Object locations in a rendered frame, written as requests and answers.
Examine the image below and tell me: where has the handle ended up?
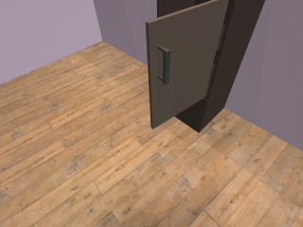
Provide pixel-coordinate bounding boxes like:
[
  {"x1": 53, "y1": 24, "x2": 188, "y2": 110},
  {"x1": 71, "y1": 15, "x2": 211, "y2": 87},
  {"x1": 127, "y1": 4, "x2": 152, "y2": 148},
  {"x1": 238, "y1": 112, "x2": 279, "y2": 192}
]
[{"x1": 157, "y1": 45, "x2": 171, "y2": 85}]

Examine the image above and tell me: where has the cupboard door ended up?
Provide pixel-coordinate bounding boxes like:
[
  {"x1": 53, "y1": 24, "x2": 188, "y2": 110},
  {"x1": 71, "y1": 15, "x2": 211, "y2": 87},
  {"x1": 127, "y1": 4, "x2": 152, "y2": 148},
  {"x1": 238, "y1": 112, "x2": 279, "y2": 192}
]
[{"x1": 145, "y1": 0, "x2": 229, "y2": 129}]

